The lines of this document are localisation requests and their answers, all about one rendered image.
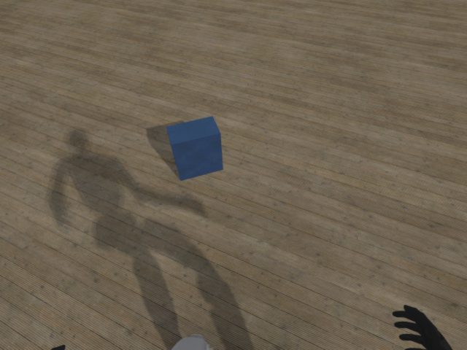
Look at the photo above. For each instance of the carton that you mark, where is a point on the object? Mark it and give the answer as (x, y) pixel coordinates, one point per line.
(196, 146)

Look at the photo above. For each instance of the robot right hand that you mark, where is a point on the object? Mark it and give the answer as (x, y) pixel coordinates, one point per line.
(429, 336)

